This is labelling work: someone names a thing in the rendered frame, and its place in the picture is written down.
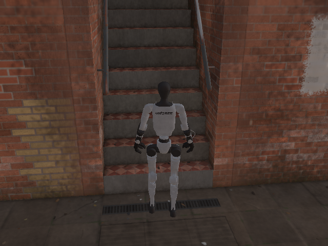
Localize stairs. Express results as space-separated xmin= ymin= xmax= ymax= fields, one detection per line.
xmin=102 ymin=0 xmax=214 ymax=194

